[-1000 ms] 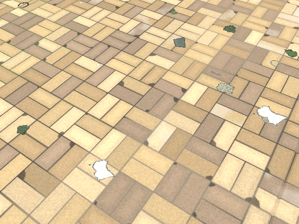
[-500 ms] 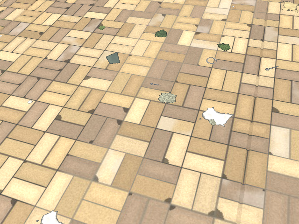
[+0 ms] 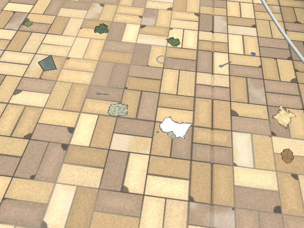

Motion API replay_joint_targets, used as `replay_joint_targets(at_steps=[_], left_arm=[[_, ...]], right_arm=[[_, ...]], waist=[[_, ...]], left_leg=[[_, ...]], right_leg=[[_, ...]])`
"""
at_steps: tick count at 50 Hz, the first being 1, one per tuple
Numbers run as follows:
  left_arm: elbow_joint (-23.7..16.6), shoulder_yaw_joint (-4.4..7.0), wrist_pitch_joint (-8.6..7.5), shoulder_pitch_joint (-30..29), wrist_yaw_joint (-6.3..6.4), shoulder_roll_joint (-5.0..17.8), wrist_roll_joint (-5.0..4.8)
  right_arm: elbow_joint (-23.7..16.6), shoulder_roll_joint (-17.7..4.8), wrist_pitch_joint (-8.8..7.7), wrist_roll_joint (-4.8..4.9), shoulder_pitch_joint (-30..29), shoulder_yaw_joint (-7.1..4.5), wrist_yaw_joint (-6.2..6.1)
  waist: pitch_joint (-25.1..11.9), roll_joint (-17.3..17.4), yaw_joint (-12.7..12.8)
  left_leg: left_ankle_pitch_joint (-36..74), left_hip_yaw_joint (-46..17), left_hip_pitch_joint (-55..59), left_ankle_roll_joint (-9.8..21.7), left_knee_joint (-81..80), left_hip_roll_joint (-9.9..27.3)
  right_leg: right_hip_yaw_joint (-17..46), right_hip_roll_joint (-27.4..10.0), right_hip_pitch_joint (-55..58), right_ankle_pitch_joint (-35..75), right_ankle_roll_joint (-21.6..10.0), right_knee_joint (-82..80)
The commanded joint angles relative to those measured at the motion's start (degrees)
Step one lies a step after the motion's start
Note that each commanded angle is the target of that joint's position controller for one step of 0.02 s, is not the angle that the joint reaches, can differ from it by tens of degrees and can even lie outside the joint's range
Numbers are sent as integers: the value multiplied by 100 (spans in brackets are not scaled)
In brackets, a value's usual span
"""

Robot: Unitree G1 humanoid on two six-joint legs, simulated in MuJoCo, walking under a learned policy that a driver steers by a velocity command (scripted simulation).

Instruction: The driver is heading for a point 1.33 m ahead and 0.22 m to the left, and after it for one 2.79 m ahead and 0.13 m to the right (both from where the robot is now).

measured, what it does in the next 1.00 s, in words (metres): steps on the spot: right foot, then left foot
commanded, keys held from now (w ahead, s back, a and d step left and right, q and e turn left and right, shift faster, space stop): q+shift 0.30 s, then shift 0.34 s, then e+shift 0.16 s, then w+e+shift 0.20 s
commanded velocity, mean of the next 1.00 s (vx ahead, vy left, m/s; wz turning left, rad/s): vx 0.09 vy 0.00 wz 0.23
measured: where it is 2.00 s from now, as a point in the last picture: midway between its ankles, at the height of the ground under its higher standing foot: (183, 144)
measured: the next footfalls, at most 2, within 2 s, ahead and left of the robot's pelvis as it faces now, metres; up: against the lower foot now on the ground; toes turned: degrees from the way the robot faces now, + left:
right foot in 0.20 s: +0.10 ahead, -0.11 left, +0.00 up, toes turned +18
left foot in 0.62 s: -0.01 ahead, +0.08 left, +0.00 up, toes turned +23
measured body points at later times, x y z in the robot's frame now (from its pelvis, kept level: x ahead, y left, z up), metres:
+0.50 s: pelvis +0.02 -0.03 +0.01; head +0.06 -0.04 +0.46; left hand +0.02 +0.26 -0.09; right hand +0.26 -0.24 -0.11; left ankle -0.04 +0.09 -0.67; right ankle +0.07 -0.12 -0.73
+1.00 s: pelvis +0.03 -0.01 +0.02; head +0.04 -0.02 +0.47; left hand +0.05 +0.28 -0.10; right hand +0.18 -0.26 -0.10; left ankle -0.04 +0.07 -0.73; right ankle +0.07 -0.13 -0.67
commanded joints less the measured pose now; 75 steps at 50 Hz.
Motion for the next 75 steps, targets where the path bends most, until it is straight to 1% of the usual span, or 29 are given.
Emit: replay_joint_targets(at_steps=[1, 8, 10, 11, 12, 13, 15, 22, 29, 30, 31, 32, 33, 34, 35, 37, 40, 42, 44, 51, 59, 61, 63, 64, 65, 66, 68, 71, 75], left_arm=[[-133, 65, 165, 736, 75, 431, -21], [-256, -3, -12, 492, 195, 462, -217], [-142, 62, -125, 1070, 313, 643, -184], [-252, 179, -152, 986, 393, 1134, -163], [-533, 254, -133, 100, 378, 1560, -38], [-606, 147, -111, -233, 347, 1029, -7], [-656, 10, -150, -427, 292, 554, -31], [-347, 173, -170, 804, 146, 874, -31], [-118, 288, -61, 799, -21, 1123, -100], [-55, 280, -34, 862, -15, 1082, -150], [-50, 221, -38, 1085, -15, 843, -160], [-331, 37, -65, 1180, -57, 200, -132], [-183, 32, 45, 843, 13, 350, -166], [-102, 41, 105, 879, -16, 411, -227], [-18, 93, 126, 824, -43, 515, -234], [124, 250, 155, 1017, -100, 837, -154], [161, 305, 221, 1113, -152, 745, -166], [-44, 318, 279, 673, -265, 767, -86], [-265, 360, 281, 225, -419, 817, -50], [-539, 353, 178, -172, -637, 575, -99], [-967, 234, 131, -1009, -742, 668, -37], [-764, 234, 65, -466, -653, 726, -18], [170, 451, -85, 2052, -444, 1066, 7], [290, 612, -134, 2505, -289, 1887, 20], [-53, 605, -186, 2159, -225, 2161, -88], [-48, 542, -185, 1796, -187, 1890, -10], [-25, 407, -301, 1398, -143, 1366, 36], [22, 220, -577, 980, -167, 885, -94], [285, 149, -748, 1254, -228, 641, -89]], right_arm=[[-548, -955, 99, -40, -259, -305, -6], [-728, -1017, 386, -38, -356, -499, 18], [-819, -897, 389, 46, -553, -485, 7], [-813, -541, 382, 133, -152, -413, -19], [-920, -500, 330, 124, -187, -439, -47], [-762, -1137, 317, -119, -285, -564, -51], [-688, -924, 383, -152, 2, -541, 41], [-996, -645, 572, -22, -635, -272, 186], [-1008, -473, 491, 96, -642, -73, 38], [-940, -479, 418, 37, -512, -42, 1], [-917, -744, 324, -82, -395, -67, -35], [-1073, -1362, 266, -77, -554, -150, -64], [-912, -912, 195, -22, -385, -39, -144], [-889, -488, 147, -50, -679, 116, -166], [-888, -440, 140, -68, -982, 148, -205], [-840, -772, 165, -25, -951, 44, -307], [-845, -788, 261, 4, -772, -14, -325], [-806, -816, 245, -61, -469, -68, -286], [-754, -888, 134, -67, -376, -124, -257], [-542, -1009, -291, -113, -130, -272, -205], [-290, -1321, -338, -202, 216, -348, -138], [-223, -1433, -307, -180, 162, -336, -102], [-234, -1389, -279, -131, 45, -249, -49], [-583, -626, -307, -155, -75, -28, 48], [-989, -731, -386, -134, -624, -33, 67], [-1059, -970, -388, -43, -1110, -67, 73], [-630, -862, -385, -8, -398, -22, 106], [-237, -689, -84, 4, 126, -40, 249], [-294, -493, 4, 140, -600, -13, 307]], waist=[[-918, 694, 398], [-668, 949, 286], [-604, 950, 567], [-838, -104, 327], [-497, -1555, 188], [-283, -472, 44], [-542, -200, -228], [-737, -780, 404], [-866, -1108, 285], [-871, -904, 175], [-1167, -287, 226], [-1147, 1336, 423], [-1121, 1149, 25], [-808, 941, 233], [-531, 964, 306], [-473, 1115, 338], [-573, 710, 299], [-442, 986, 21], [-71, 1035, -79], [-114, 620, 14], [278, 562, -77], [150, 543, 226], [-1159, -341, 1452], [-1264, -2197, 1459], [-1601, -2015, 1328], [-1013, -992, 1253], [-686, -140, 620], [-244, -229, 183], [282, -155, 263]], left_leg=[[-1152, -2111, 67, 691, -1030, 1237], [-2510, -2910, -197, 179, -1224, 959], [-2890, -2684, -701, -404, -1034, 499], [-3346, -2030, -958, -667, 292, 58], [-3201, -470, -1788, -759, 2165, -636], [-2608, -350, -1544, -852, 3227, 108], [-2077, -226, -1077, -841, 4281, 187], [-2249, -73, -1321, -959, 3600, 271], [-1869, 537, 654, -580, 484, 195], [-898, 418, 1266, -509, -587, 284], [-546, -475, 2270, -408, -859, 995], [1786, -2150, 2730, 101, -612, 2620], [2184, -1697, 1866, 705, -474, 2759], [1826, -1299, 1640, 683, -605, 2455], [1589, -932, 1449, 503, -648, 2173], [2520, -386, 1605, 408, -419, 1916], [2324, -137, 1763, 572, -374, 2135], [-2061, -583, 1930, 558, -1309, 2270], [-3531, -985, 2167, 520, -1841, 2471], [-3063, -89, 2519, 322, -1979, 2762], [-2705, 1200, 2113, 53, -1906, 2791], [-842, 1588, 1722, 83, -1265, 2694], [1905, 2232, 491, 15, 2198, 2063], [-1941, 2046, -1683, -335, 4420, 1405], [-2978, 478, -2663, -374, 5669, 835], [-2210, 111, -3227, -264, 6001, 1064], [-1284, -40, -2563, -136, 5421, 1437], [-636, -418, -1962, -244, 5111, 1364], [382, -38, -2223, -174, 4093, 996]], right_leg=[[-163, 98, 502, 44, 27, -455], [-78, 469, 1358, 264, -203, -2306], [-23, 276, 2418, 576, -376, -3921], [1240, -1065, 2771, -442, -603, -4671], [2910, -2500, 2122, -691, -1225, -5218], [2125, -2365, 1463, 319, -1339, -5062], [873, -1658, 1293, 1984, -1126, -4516], [210, -1557, 2551, 4093, -1342, -3769], [-57, -1481, 2083, 4265, -1169, -3139], [-178, -1386, 1782, 3952, -906, -2927], [-363, -1192, 1099, 2857, -538, -2491], [-977, -475, -77, 14, -104, -1791], [-445, -588, 432, -820, -92, -1631], [-319, -569, 603, -605, -104, -1601], [-329, -472, 597, -317, -109, -1519], [-399, -206, 394, -55, -104, -809], [-429, -183, -9, -170, 16, 199], [-493, -437, -641, 170, -13, 177], [-467, -519, -1339, 440, -31, 50], [-470, -786, -1751, 1015, -226, -369], [-1022, -840, -1003, 688, -729, -1369], [-1386, -378, 216, 418, -945, -1698], [-1528, 470, 3503, 399, -1145, -2088], [1265, -1233, 4556, -1924, -1393, -3468], [3807, -1942, 4410, -2816, -1520, -4694], [3171, -2115, 4140, -1784, -1312, -4672], [1848, -1847, 3026, -622, -992, -4425], [698, -1497, 2009, 416, -387, -4944], [-894, -1022, 1986, 2563, 41, -5377]])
